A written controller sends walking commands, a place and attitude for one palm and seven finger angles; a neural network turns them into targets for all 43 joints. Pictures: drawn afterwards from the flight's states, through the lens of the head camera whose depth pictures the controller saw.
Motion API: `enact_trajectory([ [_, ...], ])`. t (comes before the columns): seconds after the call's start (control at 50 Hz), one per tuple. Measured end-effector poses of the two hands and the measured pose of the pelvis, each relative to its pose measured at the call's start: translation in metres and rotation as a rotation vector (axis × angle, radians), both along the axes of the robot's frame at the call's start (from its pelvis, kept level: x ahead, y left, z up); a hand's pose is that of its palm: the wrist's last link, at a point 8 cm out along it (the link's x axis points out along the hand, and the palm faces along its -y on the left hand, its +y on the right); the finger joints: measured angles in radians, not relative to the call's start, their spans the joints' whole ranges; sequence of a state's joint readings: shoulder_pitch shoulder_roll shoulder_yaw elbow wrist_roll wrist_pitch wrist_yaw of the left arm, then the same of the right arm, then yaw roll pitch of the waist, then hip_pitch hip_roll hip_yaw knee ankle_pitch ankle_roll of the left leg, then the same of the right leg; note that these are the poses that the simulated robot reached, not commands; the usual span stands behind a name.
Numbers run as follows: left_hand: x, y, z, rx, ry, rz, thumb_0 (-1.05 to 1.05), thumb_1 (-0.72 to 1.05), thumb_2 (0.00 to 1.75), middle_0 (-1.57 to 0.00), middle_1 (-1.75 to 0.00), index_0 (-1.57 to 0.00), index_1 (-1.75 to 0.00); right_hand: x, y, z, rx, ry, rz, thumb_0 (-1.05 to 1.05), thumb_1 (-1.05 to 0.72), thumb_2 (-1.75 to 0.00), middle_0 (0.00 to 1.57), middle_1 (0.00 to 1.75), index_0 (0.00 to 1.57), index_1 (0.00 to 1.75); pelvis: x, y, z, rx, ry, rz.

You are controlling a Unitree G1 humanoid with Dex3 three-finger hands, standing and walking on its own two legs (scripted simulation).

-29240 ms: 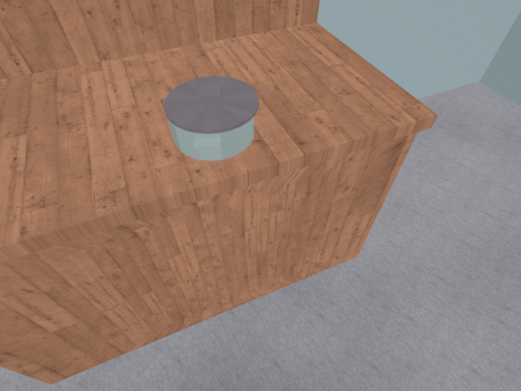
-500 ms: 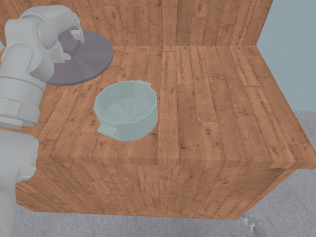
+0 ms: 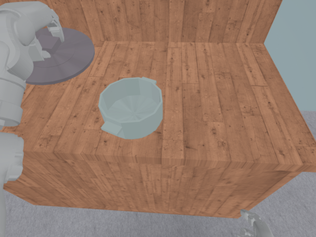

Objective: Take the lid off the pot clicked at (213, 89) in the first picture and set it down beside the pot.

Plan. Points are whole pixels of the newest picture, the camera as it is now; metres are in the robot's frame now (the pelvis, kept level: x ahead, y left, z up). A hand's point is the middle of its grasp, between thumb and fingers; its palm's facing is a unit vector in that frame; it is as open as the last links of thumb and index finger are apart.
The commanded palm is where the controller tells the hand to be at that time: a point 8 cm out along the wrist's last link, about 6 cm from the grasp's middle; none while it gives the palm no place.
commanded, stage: move the lid sideways beside the pot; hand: left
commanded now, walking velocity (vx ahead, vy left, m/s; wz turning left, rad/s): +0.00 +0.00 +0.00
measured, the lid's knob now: (47, 44) +0.48 +0.27 +0.25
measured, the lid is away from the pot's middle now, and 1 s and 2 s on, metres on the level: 0.17 0.22 0.22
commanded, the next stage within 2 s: lower the lid onto the table in 0.62 s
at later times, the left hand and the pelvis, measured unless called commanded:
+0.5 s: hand (13, 48) +0.43 +0.32 +0.26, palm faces -0.18 -0.01 -0.98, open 8.1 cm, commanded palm +0.42 +0.32 +0.33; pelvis +0.00 -0.01 +0.00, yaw +0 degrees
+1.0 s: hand (20, 53) +0.44 +0.32 +0.25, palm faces -0.22 -0.04 -0.97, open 8.1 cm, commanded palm +0.43 +0.31 +0.31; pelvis +0.01 +0.00 +0.00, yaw +0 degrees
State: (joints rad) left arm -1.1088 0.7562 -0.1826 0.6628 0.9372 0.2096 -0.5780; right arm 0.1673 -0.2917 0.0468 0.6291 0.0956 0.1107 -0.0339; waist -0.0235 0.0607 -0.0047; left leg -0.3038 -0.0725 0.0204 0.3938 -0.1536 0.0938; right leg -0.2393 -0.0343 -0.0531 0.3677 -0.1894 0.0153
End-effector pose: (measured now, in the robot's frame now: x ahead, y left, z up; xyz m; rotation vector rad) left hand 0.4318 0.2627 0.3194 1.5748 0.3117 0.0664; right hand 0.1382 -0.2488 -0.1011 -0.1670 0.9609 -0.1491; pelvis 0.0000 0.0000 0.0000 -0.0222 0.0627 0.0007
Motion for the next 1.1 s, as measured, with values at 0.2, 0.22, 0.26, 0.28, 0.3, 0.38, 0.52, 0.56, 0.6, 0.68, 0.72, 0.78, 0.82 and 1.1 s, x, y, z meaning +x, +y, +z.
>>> enact_trajectory([
  [0.2, -0.002, 0.015, 0.003, -0.007, -0.001, 0.023, -0.04, 0.16, 0.99, -0.90, -0.94, -0.63, -0.80, -0.009, -0.004, -0.003, -0.006, 0.035, -0.010, 0.01, -0.91, -0.90, 0.20, 0.30, 0.21, 0.30, 0.001, -0.002, 0.000, -0.002, 0.005, 0.000],
  [0.22, -0.001, 0.017, 0.003, -0.007, 0.003, 0.031, -0.04, 0.16, 0.99, -0.90, -0.94, -0.63, -0.80, -0.010, -0.005, -0.004, -0.008, 0.040, -0.014, 0.01, -0.91, -0.90, 0.20, 0.30, 0.21, 0.30, 0.002, -0.003, 0.000, -0.002, 0.006, -0.001],
  [0.26, -0.002, 0.021, 0.003, -0.002, 0.006, 0.045, -0.04, 0.16, 0.99, -0.90, -0.94, -0.63, -0.80, -0.014, -0.007, -0.004, -0.010, 0.050, -0.022, 0.01, -0.91, -0.90, 0.20, 0.30, 0.21, 0.30, 0.002, -0.004, 0.000, -0.002, 0.007, -0.002],
  [0.28, -0.002, 0.023, 0.003, 0.001, 0.006, 0.047, -0.04, 0.16, 0.99, -0.90, -0.94, -0.63, -0.80, -0.016, -0.008, -0.004, -0.011, 0.056, -0.025, 0.01, -0.91, -0.90, 0.20, 0.30, 0.21, 0.30, 0.002, -0.004, 0.000, -0.002, 0.007, -0.001],
  [0.3, -0.003, 0.024, 0.004, 0.005, 0.004, 0.046, -0.04, 0.16, 0.99, -0.90, -0.94, -0.63, -0.80, -0.018, -0.009, -0.005, -0.014, 0.062, -0.027, 0.01, -0.91, -0.90, 0.20, 0.30, 0.21, 0.30, 0.002, -0.004, 0.000, -0.002, 0.008, -0.001],
  [0.38, -0.005, 0.034, 0.004, -0.009, 0.002, 0.062, -0.04, 0.16, 0.99, -0.90, -0.95, -0.63, -0.80, -0.024, -0.014, -0.006, -0.024, 0.083, -0.038, 0.01, -0.91, -0.90, 0.20, 0.30, 0.21, 0.30, 0.002, -0.006, 0.000, -0.004, 0.009, -0.004],
  [0.52, -0.008, 0.048, 0.000, 0.008, 0.026, 0.096, -0.04, 0.16, 0.99, -0.90, -0.95, -0.63, -0.80, -0.032, -0.022, -0.006, -0.042, 0.115, -0.053, 0.01, -0.91, -0.90, 0.20, 0.30, 0.20, 0.30, 0.002, -0.008, 0.000, -0.006, 0.011, -0.002],
  [0.56, -0.009, 0.052, 0.000, 0.000, 0.026, 0.099, -0.04, 0.16, 0.99, -0.90, -0.95, -0.63, -0.80, -0.033, -0.023, -0.007, -0.048, 0.120, -0.056, 0.01, -0.91, -0.90, 0.20, 0.30, 0.20, 0.30, 0.003, -0.008, 0.000, -0.007, 0.011, -0.002],
  [0.6, -0.009, 0.056, -0.001, -0.007, 0.032, 0.108, -0.04, 0.16, 0.99, -0.90, -0.95, -0.63, -0.80, -0.034, -0.024, -0.007, -0.050, 0.123, -0.060, 0.01, -0.91, -0.90, 0.20, 0.30, 0.20, 0.30, 0.003, -0.008, 0.000, -0.007, 0.012, -0.002],
  [0.68, -0.009, 0.060, -0.004, -0.003, 0.055, 0.117, -0.04, 0.16, 0.99, -0.90, -0.95, -0.63, -0.80, -0.034, -0.024, -0.007, -0.054, 0.130, -0.061, 0.01, -0.91, -0.90, 0.20, 0.30, 0.20, 0.30, 0.004, -0.009, 0.000, -0.009, 0.011, 0.001],
  [0.72, -0.008, 0.057, -0.004, 0.014, 0.054, 0.103, -0.04, 0.16, 0.99, -0.90, -0.95, -0.63, -0.80, -0.033, -0.024, -0.007, -0.057, 0.130, -0.057, 0.01, -0.91, -0.90, 0.20, 0.30, 0.20, 0.30, 0.004, -0.008, 0.001, -0.009, 0.011, 0.004],
  [0.78, -0.007, 0.053, -0.002, 0.009, 0.039, 0.084, -0.04, 0.16, 0.99, -0.90, -0.95, -0.63, -0.80, -0.031, -0.022, -0.007, -0.056, 0.123, -0.053, 0.01, -0.91, -0.90, 0.20, 0.30, 0.20, 0.30, 0.005, -0.007, 0.001, -0.010, 0.011, 0.007],
  [0.82, -0.005, 0.052, -0.001, -0.006, 0.036, 0.088, -0.04, 0.16, 0.99, -0.90, -0.95, -0.63, -0.80, -0.029, -0.021, -0.007, -0.050, 0.117, -0.052, 0.01, -0.91, -0.90, 0.20, 0.30, 0.20, 0.30, 0.006, -0.007, 0.000, -0.010, 0.012, 0.007],
  [1.1, 0.003, 0.048, -0.022, -0.036, 0.062, 0.082, -0.03, 0.17, 0.99, -0.90, -0.95, -0.63, -0.80, -0.028, -0.014, -0.007, -0.024, 0.099, -0.062, 0.01, -0.91, -0.90, 0.20, 0.30, 0.21, 0.30, 0.006, -0.004, 0.000, -0.009, 0.019, -0.004],
])
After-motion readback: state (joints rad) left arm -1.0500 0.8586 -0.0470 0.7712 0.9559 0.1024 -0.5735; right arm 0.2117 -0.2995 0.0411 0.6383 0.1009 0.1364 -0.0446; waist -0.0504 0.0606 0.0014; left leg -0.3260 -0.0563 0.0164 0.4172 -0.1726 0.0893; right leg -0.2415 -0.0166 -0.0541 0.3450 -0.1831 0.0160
